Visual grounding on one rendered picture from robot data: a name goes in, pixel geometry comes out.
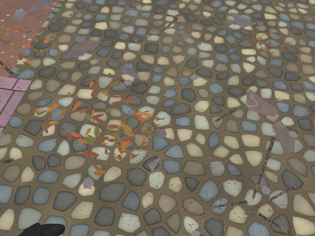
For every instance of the left robot hand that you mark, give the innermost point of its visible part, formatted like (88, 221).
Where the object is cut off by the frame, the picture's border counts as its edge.
(48, 229)

